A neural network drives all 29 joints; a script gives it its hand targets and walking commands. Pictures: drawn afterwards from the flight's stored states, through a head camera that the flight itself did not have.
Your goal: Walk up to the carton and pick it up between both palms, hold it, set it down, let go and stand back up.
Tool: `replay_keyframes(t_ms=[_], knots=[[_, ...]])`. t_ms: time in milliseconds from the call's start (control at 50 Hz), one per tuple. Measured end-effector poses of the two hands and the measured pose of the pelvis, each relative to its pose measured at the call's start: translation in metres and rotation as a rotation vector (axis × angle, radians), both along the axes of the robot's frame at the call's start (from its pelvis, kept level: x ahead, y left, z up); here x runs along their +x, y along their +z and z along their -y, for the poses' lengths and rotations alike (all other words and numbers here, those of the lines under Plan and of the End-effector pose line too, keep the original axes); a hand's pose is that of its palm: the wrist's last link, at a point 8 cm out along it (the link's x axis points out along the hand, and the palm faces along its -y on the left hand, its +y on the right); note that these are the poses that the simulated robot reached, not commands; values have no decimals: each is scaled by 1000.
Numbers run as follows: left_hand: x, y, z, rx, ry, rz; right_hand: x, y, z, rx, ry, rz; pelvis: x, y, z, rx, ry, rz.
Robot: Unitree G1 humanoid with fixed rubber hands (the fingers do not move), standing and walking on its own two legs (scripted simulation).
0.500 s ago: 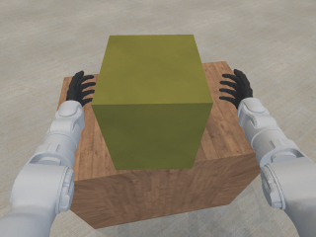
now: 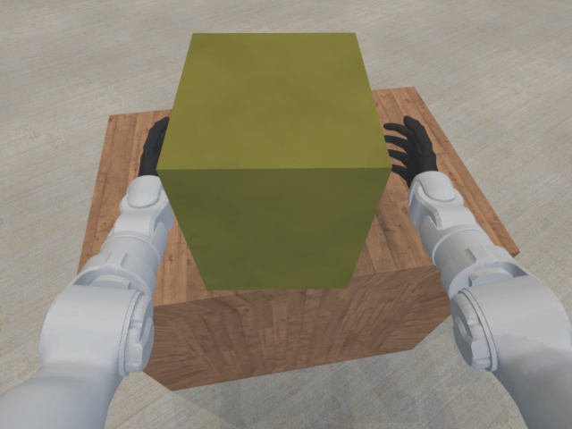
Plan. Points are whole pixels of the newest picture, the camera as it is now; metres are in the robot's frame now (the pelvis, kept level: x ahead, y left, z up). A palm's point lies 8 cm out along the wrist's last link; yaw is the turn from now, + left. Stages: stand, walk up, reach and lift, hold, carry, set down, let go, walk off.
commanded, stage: reach and lift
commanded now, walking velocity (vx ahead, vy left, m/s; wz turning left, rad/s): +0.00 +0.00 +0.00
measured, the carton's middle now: (275, 170) +0.50 +0.03 +0.05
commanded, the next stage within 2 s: none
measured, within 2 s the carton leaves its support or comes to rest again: leaves its support in 1.64 s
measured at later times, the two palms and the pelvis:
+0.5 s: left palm (157, 173) +0.45 +0.19 +0.10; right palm (398, 170) +0.45 -0.15 +0.10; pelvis +0.00 +0.01 +0.01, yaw +0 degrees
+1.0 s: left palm (157, 177) +0.44 +0.19 +0.11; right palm (400, 178) +0.44 -0.14 +0.10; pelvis +0.03 +0.02 +0.02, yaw +0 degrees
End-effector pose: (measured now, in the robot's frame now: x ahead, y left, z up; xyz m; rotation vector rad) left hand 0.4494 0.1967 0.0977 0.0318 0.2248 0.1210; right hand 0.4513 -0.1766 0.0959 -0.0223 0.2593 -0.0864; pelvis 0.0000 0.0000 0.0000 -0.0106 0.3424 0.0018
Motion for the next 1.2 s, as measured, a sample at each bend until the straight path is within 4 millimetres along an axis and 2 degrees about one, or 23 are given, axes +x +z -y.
replay_keyframes(t_ms=[180, 340, 800, 980, 1200], knots=[[-1, 4, 1, -4, 11, 17, 2, 7, -19, 2, 12, 12, 1, 2, -2, 1, 0, 6], [-2, 6, 3, -5, 21, 3, 2, 6, -32, 14, 15, -4, 3, 5, -6, -7, 3, 25], [-4, 7, 6, -19, 20, 20, -4, 5, -35, 12, -20, 31, 12, 13, -13, -8, 5, 117], [-12, 8, 7, -28, 16, 35, -15, 6, -32, -9, -18, 82, 25, 20, -16, 3, 5, 224], [-10, 6, 6, -25, 17, 8, -12, 4, -32, -20, -18, 74, 41, 20, -16, 3, 2, 270]])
